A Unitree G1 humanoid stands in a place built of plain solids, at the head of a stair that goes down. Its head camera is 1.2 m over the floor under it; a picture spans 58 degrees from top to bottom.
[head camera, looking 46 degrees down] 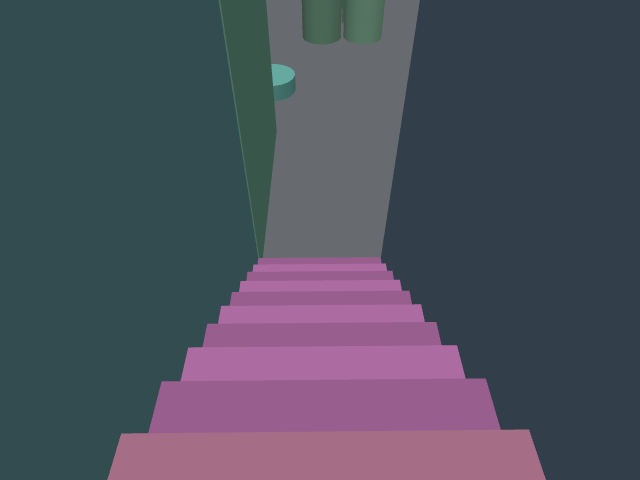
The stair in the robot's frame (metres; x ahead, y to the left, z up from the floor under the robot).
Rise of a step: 0.19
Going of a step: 0.24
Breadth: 1.10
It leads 1 degrees to the left of straight ahead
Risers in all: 10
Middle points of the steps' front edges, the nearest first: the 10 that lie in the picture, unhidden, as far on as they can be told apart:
0.44 -0.02 0.00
0.68 -0.01 -0.19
0.92 -0.01 -0.38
1.16 -0.01 -0.57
1.40 -0.01 -0.76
1.64 0.00 -0.95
1.88 0.00 -1.14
2.12 0.00 -1.33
2.35 0.00 -1.52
2.59 0.00 -1.71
